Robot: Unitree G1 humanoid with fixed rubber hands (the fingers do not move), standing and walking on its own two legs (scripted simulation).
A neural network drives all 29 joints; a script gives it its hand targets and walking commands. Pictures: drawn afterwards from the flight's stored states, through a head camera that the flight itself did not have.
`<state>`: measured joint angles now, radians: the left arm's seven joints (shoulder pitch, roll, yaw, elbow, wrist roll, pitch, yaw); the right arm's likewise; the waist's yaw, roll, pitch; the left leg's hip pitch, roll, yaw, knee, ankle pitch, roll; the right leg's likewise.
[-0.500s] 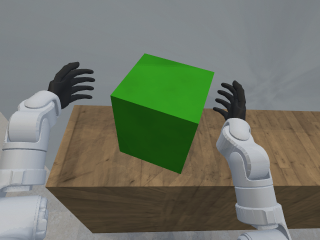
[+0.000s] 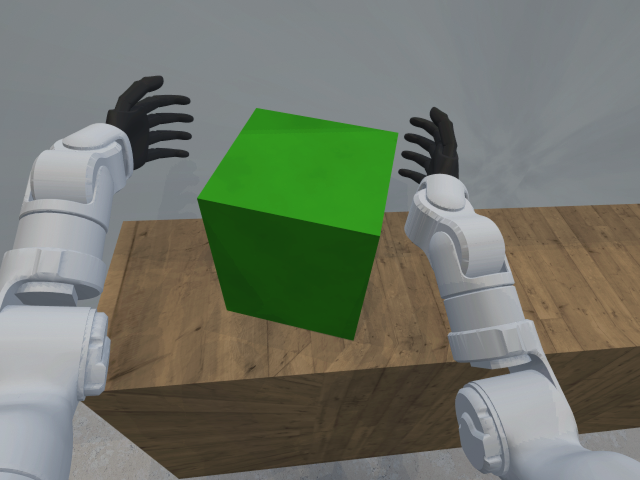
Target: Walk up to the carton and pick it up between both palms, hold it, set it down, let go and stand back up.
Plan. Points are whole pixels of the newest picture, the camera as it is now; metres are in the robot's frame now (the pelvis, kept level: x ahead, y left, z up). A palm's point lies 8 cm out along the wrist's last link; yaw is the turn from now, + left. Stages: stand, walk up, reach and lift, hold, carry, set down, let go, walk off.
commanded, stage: reach and lift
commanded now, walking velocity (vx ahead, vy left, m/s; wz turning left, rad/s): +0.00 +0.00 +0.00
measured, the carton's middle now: (306, 228) +0.44 -0.01 +0.04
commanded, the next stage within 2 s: none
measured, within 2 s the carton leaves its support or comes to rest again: neither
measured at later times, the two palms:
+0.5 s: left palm (155, 131) +0.47 +0.18 +0.19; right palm (439, 165) +0.39 -0.16 +0.19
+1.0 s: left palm (184, 198) +0.48 +0.17 +0.08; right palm (443, 233) +0.38 -0.19 +0.08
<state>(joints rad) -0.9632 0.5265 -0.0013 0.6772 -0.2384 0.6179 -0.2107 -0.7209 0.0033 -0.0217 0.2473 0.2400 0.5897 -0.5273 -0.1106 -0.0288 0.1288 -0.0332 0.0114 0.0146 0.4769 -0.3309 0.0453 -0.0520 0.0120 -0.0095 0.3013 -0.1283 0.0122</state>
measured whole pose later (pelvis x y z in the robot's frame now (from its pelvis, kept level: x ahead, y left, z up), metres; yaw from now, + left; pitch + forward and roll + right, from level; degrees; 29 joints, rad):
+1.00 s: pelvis -0.01 -0.01 +0.00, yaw -1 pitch +11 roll -2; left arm -1.04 0.47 -0.12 1.32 -0.26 -0.04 -0.16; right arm -0.74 0.01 -0.02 0.81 0.22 -0.01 -0.39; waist -0.18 -0.05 -0.04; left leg -0.39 0.01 0.01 0.48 -0.27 0.03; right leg -0.41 0.01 -0.01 0.30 -0.07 0.01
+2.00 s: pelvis +0.00 -0.01 +0.00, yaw -1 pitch +10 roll -2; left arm -1.06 0.33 0.24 1.25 0.14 0.05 -0.19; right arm -0.78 0.16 -0.18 0.94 -0.09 -0.17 -0.42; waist -0.18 -0.05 -0.04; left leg -0.38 0.01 0.01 0.48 -0.28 0.03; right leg -0.40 0.00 -0.01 0.30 -0.08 0.02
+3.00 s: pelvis -0.01 +0.00 +0.00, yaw +0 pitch +4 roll -3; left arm -1.00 0.27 0.34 1.21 0.33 0.03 -0.21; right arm -0.71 0.20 -0.34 0.96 -0.23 -0.28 -0.35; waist -0.18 -0.05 0.04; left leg -0.25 0.00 0.01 0.48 -0.29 0.04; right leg -0.26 0.00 -0.01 0.28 -0.08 0.02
